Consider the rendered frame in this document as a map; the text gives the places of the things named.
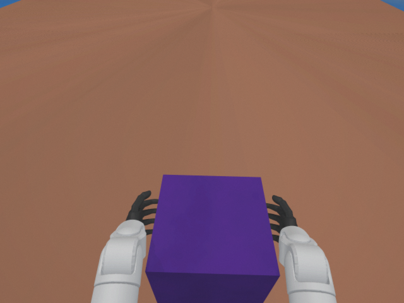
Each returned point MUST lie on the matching robot left forearm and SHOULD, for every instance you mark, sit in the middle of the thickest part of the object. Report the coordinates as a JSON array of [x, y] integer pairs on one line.
[[119, 270]]

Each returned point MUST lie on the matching left robot hand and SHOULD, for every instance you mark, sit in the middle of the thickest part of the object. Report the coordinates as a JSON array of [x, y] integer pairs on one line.
[[137, 212]]

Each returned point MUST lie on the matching robot right forearm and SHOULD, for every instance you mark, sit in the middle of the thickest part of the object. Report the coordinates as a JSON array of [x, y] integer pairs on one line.
[[307, 270]]

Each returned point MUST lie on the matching carton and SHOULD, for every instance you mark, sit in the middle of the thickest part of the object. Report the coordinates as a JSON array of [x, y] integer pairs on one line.
[[211, 241]]

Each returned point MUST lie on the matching right robot hand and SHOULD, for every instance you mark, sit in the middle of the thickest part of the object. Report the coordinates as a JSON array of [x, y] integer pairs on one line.
[[285, 217]]

